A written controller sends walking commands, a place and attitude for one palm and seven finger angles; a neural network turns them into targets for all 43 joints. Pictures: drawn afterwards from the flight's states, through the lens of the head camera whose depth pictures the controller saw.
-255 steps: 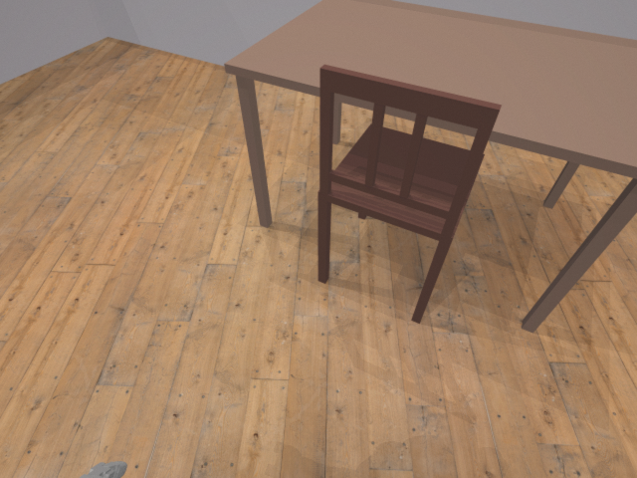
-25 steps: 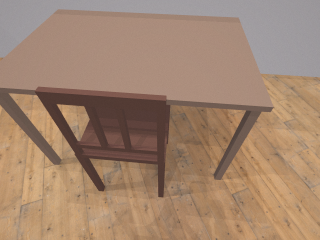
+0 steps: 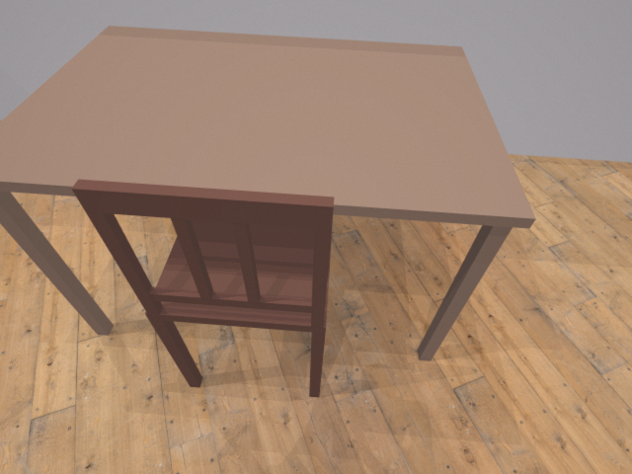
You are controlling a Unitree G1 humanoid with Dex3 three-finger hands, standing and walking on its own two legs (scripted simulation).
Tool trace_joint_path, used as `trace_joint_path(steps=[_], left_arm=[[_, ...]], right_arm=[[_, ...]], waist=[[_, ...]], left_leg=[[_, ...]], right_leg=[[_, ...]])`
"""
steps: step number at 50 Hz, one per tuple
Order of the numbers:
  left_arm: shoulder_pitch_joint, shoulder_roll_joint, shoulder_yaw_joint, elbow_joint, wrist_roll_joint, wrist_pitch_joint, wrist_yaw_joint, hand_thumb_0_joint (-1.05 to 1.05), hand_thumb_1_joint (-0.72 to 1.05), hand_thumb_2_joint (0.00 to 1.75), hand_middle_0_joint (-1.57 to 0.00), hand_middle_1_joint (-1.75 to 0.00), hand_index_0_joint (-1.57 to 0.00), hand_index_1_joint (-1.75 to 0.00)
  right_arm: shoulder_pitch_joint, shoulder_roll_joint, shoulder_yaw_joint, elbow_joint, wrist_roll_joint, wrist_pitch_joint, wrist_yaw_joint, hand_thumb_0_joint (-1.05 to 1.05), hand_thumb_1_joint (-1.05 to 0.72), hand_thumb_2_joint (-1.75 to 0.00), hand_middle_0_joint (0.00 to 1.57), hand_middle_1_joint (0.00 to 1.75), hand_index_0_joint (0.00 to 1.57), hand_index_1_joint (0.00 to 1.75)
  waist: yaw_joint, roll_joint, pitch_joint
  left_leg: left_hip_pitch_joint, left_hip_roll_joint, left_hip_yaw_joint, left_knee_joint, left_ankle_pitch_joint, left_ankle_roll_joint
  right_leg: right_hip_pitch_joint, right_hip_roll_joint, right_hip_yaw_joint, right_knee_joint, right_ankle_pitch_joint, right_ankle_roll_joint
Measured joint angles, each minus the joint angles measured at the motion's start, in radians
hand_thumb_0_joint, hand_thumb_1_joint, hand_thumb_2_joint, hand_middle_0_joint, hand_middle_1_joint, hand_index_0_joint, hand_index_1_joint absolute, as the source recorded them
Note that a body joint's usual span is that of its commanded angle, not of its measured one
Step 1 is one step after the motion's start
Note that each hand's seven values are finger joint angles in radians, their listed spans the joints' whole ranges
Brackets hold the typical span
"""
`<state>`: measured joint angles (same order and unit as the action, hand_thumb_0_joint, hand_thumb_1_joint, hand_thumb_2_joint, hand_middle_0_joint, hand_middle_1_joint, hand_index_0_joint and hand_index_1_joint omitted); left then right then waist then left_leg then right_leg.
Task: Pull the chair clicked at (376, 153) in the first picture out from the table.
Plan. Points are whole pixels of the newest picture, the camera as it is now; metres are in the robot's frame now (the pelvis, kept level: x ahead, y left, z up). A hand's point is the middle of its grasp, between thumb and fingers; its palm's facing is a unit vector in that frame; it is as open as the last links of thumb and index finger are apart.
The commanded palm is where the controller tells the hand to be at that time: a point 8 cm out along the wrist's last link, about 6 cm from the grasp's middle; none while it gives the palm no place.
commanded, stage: look again from close up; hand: left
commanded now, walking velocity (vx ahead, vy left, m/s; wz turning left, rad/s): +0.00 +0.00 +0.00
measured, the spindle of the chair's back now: (194, 259) +0.49 +0.26 -0.10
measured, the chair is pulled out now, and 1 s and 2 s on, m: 0.00 0.00 0.00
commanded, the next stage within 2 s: come to a stop and stand still in 0.94 s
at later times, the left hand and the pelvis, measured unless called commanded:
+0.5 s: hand out of the picture +0.03 +0.16 -0.17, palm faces +0.01 -0.97 -0.23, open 7.3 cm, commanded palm none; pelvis +0.01 -0.02 +0.00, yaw +0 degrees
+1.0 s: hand out of the picture +0.00 +0.14 -0.17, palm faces +0.03 -0.98 -0.19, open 7.3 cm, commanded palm none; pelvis +0.01 -0.03 +0.00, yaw +0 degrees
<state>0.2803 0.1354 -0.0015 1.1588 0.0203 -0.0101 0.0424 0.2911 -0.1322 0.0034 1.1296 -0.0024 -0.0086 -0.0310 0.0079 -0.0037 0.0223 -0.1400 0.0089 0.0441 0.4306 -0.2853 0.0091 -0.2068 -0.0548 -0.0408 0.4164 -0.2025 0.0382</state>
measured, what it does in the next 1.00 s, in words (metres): stands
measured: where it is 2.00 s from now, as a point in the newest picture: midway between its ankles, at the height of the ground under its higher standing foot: outside the picture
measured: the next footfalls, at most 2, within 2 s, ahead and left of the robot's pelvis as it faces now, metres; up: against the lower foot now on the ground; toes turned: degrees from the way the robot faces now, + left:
none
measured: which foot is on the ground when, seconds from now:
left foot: down 0.00-1.00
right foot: down 0.00-1.00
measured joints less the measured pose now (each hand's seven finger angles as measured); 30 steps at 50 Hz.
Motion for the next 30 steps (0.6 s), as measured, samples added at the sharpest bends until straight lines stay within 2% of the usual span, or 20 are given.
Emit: trace_joint_path(steps=[7,30], left_arm=[[0.015,0.006,-0.013,-0.035,-0.002,-0.007,-0.011,0.01,0.91,0.9,-0.2,-0.3,-0.21,-0.3],[-0.034,0.025,-0.004,-0.057,-0.007,-0.008,-0.017,0.01,0.92,0.9,-0.2,-0.3,-0.2,-0.3]], right_arm=[[0.025,-0.022,0.005,-0.066,-0.007,-0.01,0.008,0.01,-0.92,-0.9,0.2,0.3,0.2,0.3],[-0.019,-0.032,0.012,-0.022,-0.007,-0.008,0.008,0.0,-0.91,-0.9,0.2,0.3,0.2,0.3]], waist=[[-0.012,0.028,0.002],[-0.008,0.025,0.017]], left_leg=[[-0.032,-0.006,-0.007,0.085,-0.05,0.005],[0.023,0.013,-0.008,0.0,-0.012,-0.028]], right_leg=[[-0.035,-0.01,-0.003,0.097,-0.058,0.0],[-0.009,0.011,-0.007,0.072,-0.054,-0.031]])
